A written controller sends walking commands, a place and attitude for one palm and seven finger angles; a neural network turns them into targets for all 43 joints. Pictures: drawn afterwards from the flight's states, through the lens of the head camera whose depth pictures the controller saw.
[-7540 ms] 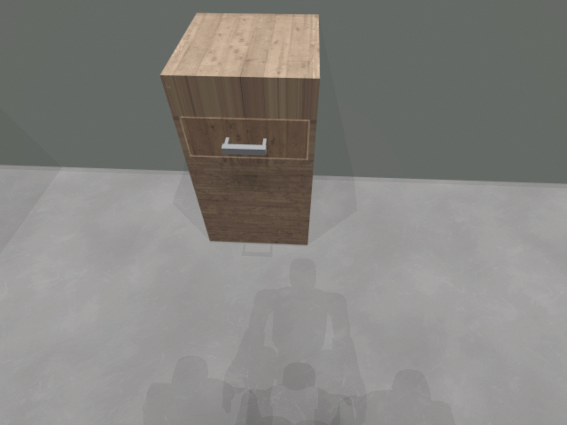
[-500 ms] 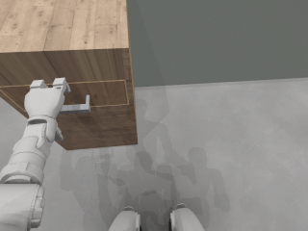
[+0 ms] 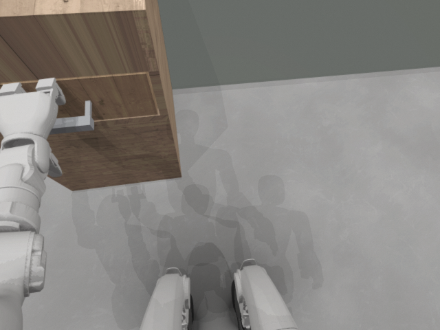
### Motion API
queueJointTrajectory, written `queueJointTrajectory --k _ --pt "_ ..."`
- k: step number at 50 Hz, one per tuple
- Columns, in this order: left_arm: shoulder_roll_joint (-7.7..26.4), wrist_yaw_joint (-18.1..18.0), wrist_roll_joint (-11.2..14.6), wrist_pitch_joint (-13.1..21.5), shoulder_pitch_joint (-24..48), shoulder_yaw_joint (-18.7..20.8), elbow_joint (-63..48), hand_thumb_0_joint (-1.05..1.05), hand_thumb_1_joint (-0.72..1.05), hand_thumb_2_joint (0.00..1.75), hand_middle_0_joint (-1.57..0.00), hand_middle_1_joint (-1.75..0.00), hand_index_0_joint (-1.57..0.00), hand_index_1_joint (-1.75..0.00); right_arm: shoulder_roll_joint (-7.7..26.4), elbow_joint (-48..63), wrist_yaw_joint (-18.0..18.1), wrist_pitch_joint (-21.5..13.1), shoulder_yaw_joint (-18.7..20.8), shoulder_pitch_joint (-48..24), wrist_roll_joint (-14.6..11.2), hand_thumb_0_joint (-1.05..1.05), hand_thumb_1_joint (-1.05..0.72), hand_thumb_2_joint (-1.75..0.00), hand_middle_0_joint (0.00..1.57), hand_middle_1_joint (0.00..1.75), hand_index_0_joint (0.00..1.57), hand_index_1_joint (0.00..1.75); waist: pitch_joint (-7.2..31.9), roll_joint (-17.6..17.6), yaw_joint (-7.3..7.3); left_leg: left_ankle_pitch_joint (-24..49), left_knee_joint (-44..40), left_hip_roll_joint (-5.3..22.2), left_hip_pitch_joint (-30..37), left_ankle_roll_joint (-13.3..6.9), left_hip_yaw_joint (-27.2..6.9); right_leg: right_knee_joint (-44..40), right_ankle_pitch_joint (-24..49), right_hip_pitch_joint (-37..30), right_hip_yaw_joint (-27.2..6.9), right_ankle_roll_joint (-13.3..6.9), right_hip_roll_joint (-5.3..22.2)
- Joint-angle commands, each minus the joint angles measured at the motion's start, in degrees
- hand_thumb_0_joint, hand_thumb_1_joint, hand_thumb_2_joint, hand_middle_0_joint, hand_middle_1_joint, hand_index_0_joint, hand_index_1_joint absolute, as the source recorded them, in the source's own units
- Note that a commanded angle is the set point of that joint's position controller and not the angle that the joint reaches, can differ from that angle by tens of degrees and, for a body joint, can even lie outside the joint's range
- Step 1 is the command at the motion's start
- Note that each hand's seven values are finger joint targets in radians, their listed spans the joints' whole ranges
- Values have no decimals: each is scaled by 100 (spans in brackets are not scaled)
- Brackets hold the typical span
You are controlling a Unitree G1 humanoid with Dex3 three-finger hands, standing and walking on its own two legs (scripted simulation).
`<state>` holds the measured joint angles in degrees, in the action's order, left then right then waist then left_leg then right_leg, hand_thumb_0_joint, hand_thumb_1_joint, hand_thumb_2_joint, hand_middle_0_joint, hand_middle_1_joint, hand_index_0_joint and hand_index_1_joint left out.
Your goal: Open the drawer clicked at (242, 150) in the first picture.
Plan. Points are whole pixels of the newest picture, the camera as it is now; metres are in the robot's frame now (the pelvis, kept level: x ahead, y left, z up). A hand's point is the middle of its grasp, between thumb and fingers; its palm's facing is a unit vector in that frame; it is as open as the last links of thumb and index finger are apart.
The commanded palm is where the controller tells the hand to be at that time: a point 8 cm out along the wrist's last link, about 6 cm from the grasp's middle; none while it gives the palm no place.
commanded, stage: move the hooked fingers above the handle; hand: left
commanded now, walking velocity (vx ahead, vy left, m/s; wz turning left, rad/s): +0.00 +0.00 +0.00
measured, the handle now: (58, 117) +0.54 +0.31 -0.08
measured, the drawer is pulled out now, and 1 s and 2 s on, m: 0.00 0.00 0.00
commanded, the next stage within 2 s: lower the fingers behind the handle in 0.94 s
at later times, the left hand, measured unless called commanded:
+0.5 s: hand (40, 130) +0.48 +0.31 -0.04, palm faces -0.12 +0.00 -0.99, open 13.8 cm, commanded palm +0.49 +0.29 +0.03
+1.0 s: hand (43, 124) +0.49 +0.30 -0.03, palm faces -0.07 -0.05 -1.00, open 13.7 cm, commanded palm +0.49 +0.28 +0.03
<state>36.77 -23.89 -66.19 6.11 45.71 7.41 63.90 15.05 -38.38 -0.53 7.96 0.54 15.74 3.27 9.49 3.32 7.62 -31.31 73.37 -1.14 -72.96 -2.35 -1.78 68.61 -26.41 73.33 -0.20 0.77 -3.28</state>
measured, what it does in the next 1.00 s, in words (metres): stands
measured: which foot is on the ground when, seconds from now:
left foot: down 0.00-1.00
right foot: down 0.00-1.00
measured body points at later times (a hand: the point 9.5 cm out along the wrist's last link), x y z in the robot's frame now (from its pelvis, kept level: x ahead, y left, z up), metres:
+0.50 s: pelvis +0.00 +0.00 -0.01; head +0.18 +0.02 +0.41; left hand +0.48 +0.31 +0.02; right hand +0.04 -0.28 -0.13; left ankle +0.01 +0.09 -0.62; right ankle +0.04 -0.13 -0.62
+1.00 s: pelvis +0.01 +0.02 +0.01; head +0.17 +0.05 +0.42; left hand +0.49 +0.30 +0.03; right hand +0.04 -0.25 -0.11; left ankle +0.01 +0.09 -0.62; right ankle +0.04 -0.13 -0.62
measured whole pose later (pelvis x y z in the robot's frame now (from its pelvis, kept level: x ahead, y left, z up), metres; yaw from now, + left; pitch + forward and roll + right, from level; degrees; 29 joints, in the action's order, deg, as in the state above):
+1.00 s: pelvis +0.01 +0.02 +0.01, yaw +0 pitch +30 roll -6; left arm 35.9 -22.5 -65.3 10.0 45.1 5.7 60.8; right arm 14.1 -38.4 -0.7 7.6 0.5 16.5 3.5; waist 10.2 3.2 7.8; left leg -31.7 72.7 -1.4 -71.1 -3.5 -2.9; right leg 65.4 -26.2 69.9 0.9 1.4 -3.0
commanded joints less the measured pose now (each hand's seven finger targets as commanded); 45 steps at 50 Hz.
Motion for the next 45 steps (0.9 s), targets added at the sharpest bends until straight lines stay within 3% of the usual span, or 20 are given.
queueJointTrajectory --k 1,3,5,7,8,10,11,13,15,18,21,22,26,29,32,34,38,41,44,45 --pt "1947 108 216 237 2460 190 -1517 0 -50 30 -30 -120 -30 -120 1099 235 249 -186 391 1036 -48 0 -90 -90 20 30 20 30 3641 475 140 2060 -909 94 2405 -103 -89 -852 1386 -2082 148 -283 24" --pt "1758 238 221 456 2633 15 -1558 0 -50 30 -30 -120 -30 -120 1048 168 313 -280 391 1047 -43 0 -90 -90 20 30 20 30 3400 498 294 1941 -879 115 2384 -130 -100 -921 1244 -1844 129 -287 30" --pt "1880 280 175 576 2474 68 -1273 0 -50 30 -30 -120 -30 -120 1056 117 352 -318 349 1033 -45 0 -90 -90 20 30 20 30 2928 476 265 1681 -839 106 2077 -129 -83 -910 964 -1600 141 -308 22" --pt "1703 253 140 615 2386 -53 -1021 0 -50 30 -30 -120 -30 -120 1023 116 338 -338 323 1032 -42 0 -90 -90 20 30 20 30 2627 651 261 1635 -833 87 1965 -109 -86 -884 826 -1349 185 -341 18" --pt "1778 237 146 637 2351 47 -986 0 -50 30 -30 -120 -30 -120 1020 132 323 -339 316 1026 -35 0 -90 -90 20 30 20 30 2605 675 219 1750 -828 93 1952 -113 -61 -880 913 -1382 184 -350 24" --pt "1873 191 146 574 1936 181 -735 0 -50 30 -30 -120 -30 -120 1031 214 287 -308 289 1026 -24 0 -90 -90 20 30 20 30 2669 651 77 1946 -762 69 1841 -99 -16 -771 1143 -1481 189 -357 13" --pt "1952 173 157 535 1866 264 -673 0 -50 30 -30 -120 -30 -120 1045 246 276 -285 278 1050 -18 0 -90 -90 20 30 20 30 2721 470 69 2068 -743 75 1767 -106 -21 -726 1297 -1580 201 -348 13" --pt "1897 116 159 545 1987 238 -788 0 -50 30 -30 -120 -30 -120 1034 279 253 -259 296 1041 -12 0 -90 -90 20 30 20 30 2778 493 103 2168 -718 75 1791 -105 -3 -722 1433 -1606 184 -338 17" --pt "2052 32 144 533 1986 335 -930 0 -50 30 -30 -120 -30 -120 1073 319 223 -230 305 1053 -13 0 -90 -90 20 30 20 30 2977 591 18 2207 -694 64 1826 -95 19 -675 1488 -1705 169 -329 20" --pt "2283 -40 113 464 1937 504 -917 0 -50 30 -30 -120 -30 -120 1102 349 220 -180 290 1008 -11 0 -90 -90 20 30 20 30 3081 362 -7 2130 -682 61 1685 -110 17 -637 1511 -1867 148 -310 30" --pt "2138 -44 96 447 2122 331 -1023 0 -50 30 -30 -120 -30 -120 1104 365 206 -194 297 982 -35 0 -90 -90 20 30 20 30 3101 556 48 1970 -708 69 1780 -95 -6 -648 1287 -1715 172 -310 30" --pt "2242 -35 106 495 2278 392 -1195 0 -50 30 -30 -120 -30 -120 1118 344 223 -219 315 993 -28 0 -90 -90 20 30 20 30 3273 531 88 1985 -675 92 1877 -109 -23 -639 1300 -1728 165 -296 26" --pt "2052 66 164 752 2543 274 -1654 0 -50 30 -30 -120 -30 -120 1105 257 260 -272 392 1045 -4 0 -90 -90 20 30 20 30 3701 812 175 2355 -655 143 2574 -38 -206 -585 1285 -1395 243 -320 11" --pt "1790 49 208 806 2570 175 -1689 0 -50 30 -30 -120 -30 -120 1088 160 235 -277 426 1092 13 0 -90 -90 20 30 20 30 3566 1077 187 2616 -685 194 2953 53 -314 -591 1172 -1017 328 -343 3" --pt "1863 -39 221 649 2207 327 -1347 0 -50 30 -30 -120 -30 -120 1100 128 192 -197 400 1117 30 0 -90 -90 20 30 20 30 3316 885 82 2796 -736 191 2874 72 -305 -614 1280 -1095 376 -363 -12" --pt "1841 -77 216 552 2339 292 -1289 0 -50 30 -30 -120 -30 -120 1103 130 170 -155 370 1117 23 0 -90 -90 20 30 20 30 3148 860 118 2821 -766 203 2783 73 -307 -627 1308 -1090 385 -357 -2" --pt "1857 -159 134 450 2385 317 -1371 0 -50 30 -30 -120 -30 -120 1113 165 128 -96 369 1103 43 0 -90 -90 20 30 20 30 3178 948 69 3066 -870 233 3028 145 -391 -640 1352 -1091 437 -390 -14" --pt "1617 -185 144 407 2382 153 -1360 0 -50 30 -30 -120 -30 -120 1080 173 108 -85 396 1105 37 0 -90 -90 20 30 20 30 3153 906 128 3027 -886 242 3104 141 -376 -723 1340 -1123 430 -374 -23" --pt "1701 -167 151 393 2386 219 -1457 0 -50 30 -30 -120 -30 -120 1094 195 111 -54 383 1094 36 0 -90 -90 20 30 20 30 3252 982 68 3150 -966 263 3257 190 -437 -705 1333 -1167 452 -384 -13" --pt "1535 -168 166 399 2361 126 -1509 0 -50 30 -30 -120 -30 -120 1069 208 96 -54 402 1087 40 0 -90 -90 20 30 20 30 3280 1029 74 3210 -971 264 3344 192 -425 -744 1360 -1179 448 -384 -23"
